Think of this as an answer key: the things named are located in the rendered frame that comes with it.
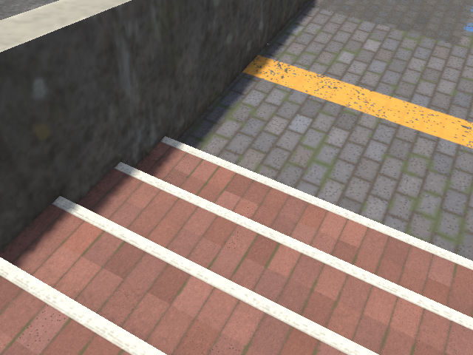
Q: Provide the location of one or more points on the stairs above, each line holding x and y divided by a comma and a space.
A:
189, 254

